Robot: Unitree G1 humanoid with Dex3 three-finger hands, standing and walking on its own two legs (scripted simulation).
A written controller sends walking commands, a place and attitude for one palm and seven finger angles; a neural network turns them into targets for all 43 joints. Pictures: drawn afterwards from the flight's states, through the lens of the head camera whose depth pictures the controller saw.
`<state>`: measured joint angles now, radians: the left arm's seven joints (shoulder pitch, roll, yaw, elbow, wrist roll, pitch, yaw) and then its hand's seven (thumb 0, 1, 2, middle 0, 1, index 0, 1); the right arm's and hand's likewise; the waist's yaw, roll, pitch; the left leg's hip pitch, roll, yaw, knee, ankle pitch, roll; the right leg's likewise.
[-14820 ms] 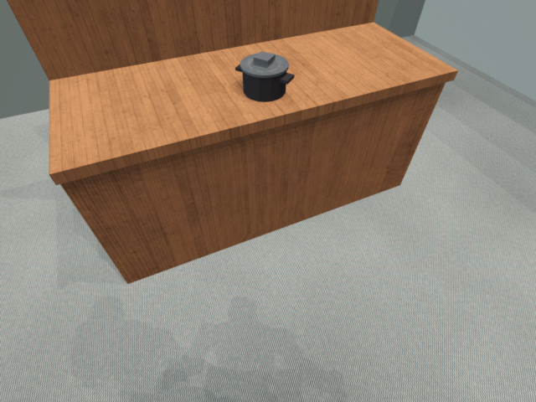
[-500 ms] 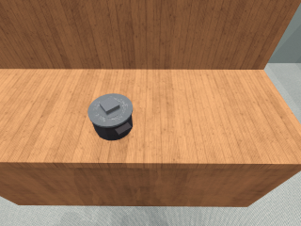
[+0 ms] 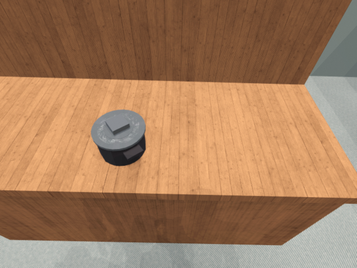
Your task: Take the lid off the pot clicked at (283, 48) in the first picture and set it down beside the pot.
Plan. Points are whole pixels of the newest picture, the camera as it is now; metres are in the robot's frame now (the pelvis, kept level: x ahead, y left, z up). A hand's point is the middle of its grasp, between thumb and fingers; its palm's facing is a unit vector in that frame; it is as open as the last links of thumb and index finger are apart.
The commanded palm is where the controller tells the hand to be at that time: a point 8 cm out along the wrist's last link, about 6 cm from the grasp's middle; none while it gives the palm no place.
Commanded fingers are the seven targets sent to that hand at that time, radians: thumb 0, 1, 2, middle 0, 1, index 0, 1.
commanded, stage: come to a stop and stand still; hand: left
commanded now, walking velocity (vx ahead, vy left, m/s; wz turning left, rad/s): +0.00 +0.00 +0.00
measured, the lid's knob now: (117, 123) +0.49 +0.22 +0.00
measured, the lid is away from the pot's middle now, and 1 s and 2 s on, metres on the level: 0.00 0.00 0.00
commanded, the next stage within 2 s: look again from close up in 0.22 s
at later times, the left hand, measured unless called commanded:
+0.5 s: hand out of the picture -0.01 +0.15 -0.18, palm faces +0.03 -0.99 -0.17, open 7.4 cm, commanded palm none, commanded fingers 0.00 0.90 0.90 -0.20 -0.30 -0.20 -0.30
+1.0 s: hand out of the picture -0.03 +0.16 -0.18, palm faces +0.03 -0.99 -0.15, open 7.4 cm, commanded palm none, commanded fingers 0.00 0.90 0.90 -0.20 -0.30 -0.20 -0.30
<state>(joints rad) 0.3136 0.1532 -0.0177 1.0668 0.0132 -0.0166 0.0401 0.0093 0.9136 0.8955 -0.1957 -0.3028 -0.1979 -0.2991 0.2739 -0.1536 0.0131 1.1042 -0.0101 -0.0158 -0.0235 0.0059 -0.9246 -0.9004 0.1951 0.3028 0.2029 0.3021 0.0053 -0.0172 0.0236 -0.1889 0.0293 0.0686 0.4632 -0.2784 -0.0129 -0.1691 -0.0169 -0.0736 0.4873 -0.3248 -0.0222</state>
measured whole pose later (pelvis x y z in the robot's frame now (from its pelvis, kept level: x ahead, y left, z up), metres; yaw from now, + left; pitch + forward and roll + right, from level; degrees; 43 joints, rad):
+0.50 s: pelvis +0.00 -0.01 +0.00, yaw +0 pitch +0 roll +0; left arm 0.32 0.14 -0.02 1.08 0.01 -0.02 0.04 0.01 0.91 0.90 -0.20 -0.30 -0.20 -0.30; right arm 0.29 -0.12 0.02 1.15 -0.01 -0.02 -0.03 0.01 -0.92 -0.90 0.20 0.30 0.20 0.30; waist 0.01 -0.02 0.02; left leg -0.17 0.05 0.06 0.44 -0.26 -0.03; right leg -0.14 0.01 -0.08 0.45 -0.30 -0.04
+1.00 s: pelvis -0.01 +0.00 +0.00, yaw +0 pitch +0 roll +0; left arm 0.33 0.13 -0.02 1.09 0.01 -0.02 0.04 0.01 0.91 0.90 -0.19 -0.30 -0.20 -0.30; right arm 0.31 -0.10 0.01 1.16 0.00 -0.03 -0.03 0.00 -0.91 -0.90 0.19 0.30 0.20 0.30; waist 0.01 -0.03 0.03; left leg -0.18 0.04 0.07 0.45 -0.25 -0.01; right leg -0.15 0.00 -0.08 0.44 -0.28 -0.02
